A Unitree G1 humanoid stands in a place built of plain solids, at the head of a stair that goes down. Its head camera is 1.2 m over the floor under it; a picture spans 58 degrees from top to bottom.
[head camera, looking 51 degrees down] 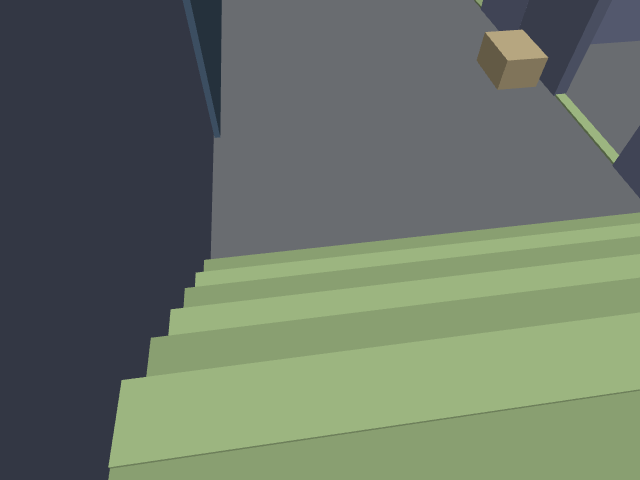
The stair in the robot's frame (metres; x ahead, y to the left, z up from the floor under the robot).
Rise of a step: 0.19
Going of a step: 0.23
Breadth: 3.28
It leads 8 degrees to the left of straight ahead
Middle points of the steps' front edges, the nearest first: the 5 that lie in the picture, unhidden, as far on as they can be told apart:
0.91 -1.02 -0.19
1.14 -0.99 -0.38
1.36 -0.96 -0.57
1.59 -0.93 -0.76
1.81 -0.90 -0.95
